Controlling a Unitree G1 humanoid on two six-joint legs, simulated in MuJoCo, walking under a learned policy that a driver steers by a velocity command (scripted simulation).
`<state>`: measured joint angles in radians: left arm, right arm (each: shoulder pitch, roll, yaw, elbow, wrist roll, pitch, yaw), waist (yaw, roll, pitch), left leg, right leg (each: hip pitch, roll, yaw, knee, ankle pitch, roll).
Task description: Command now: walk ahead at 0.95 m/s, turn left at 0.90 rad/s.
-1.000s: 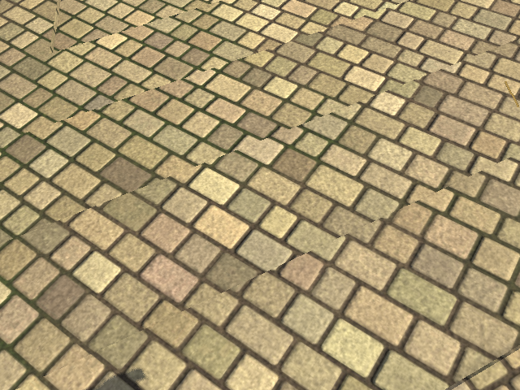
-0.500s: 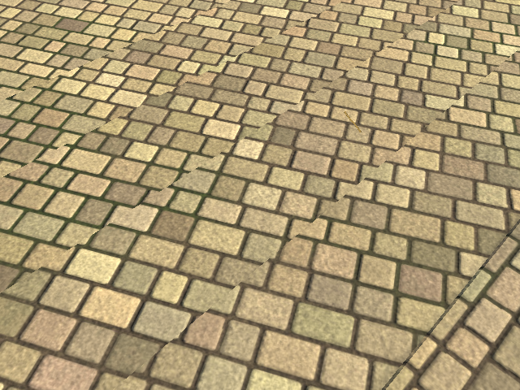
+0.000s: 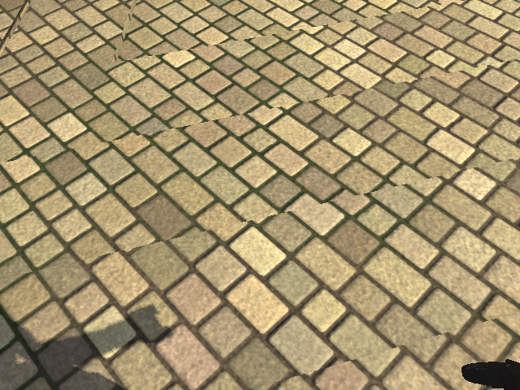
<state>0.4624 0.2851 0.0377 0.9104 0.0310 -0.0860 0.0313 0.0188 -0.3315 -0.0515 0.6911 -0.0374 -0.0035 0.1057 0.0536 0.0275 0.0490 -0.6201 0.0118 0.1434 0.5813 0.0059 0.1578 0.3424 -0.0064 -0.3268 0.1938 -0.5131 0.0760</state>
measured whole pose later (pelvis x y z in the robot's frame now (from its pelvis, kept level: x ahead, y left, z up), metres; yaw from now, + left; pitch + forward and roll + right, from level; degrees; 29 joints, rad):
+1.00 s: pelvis +0.99 +0.06 -0.08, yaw -25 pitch +2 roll +1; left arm 0.37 0.36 0.09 0.89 -0.01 -0.05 0.03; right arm 0.04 -0.29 0.01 0.65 -0.06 -0.11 -0.01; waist 0.11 -0.02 0.05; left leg -0.45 0.01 -0.01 0.59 -0.20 -0.03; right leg -0.21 0.16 0.18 1.30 -0.56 -0.10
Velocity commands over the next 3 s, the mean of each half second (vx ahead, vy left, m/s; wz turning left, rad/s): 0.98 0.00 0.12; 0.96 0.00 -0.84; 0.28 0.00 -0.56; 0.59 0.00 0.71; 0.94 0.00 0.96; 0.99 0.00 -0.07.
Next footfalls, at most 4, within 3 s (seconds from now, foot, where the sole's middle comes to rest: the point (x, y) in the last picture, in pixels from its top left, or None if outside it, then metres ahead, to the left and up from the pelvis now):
0.04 left None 0.21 0.06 -0.77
0.50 right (279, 296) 0.70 0.03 -0.80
0.94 left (252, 177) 1.15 0.13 -0.84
1.32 right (336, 151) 1.29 -0.16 -0.84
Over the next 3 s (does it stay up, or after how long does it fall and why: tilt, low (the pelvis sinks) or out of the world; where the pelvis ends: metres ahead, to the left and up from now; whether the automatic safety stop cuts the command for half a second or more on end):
stays up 2.25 0.00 -0.15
